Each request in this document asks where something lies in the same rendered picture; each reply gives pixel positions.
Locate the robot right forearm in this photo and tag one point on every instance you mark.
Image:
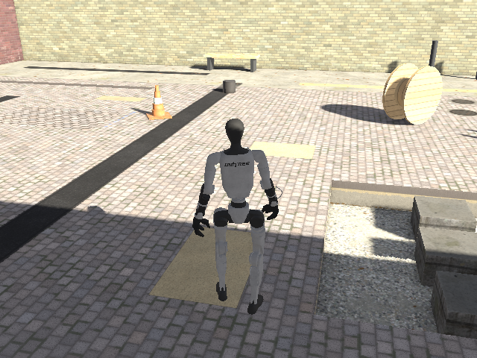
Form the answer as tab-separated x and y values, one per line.
272	197

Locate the robot left forearm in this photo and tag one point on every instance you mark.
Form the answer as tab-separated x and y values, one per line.
202	204

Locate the robot left hand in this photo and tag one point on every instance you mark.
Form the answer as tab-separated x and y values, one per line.
196	225

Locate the robot right hand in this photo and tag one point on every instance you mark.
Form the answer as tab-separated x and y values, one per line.
268	208

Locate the robot right upper arm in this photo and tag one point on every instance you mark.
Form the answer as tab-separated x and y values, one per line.
259	157

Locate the robot right foot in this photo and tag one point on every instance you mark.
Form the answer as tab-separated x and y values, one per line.
252	308

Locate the humanoid robot torso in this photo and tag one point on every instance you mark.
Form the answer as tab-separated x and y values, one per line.
237	181

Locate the robot left upper arm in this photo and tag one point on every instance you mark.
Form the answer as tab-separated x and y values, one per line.
209	175

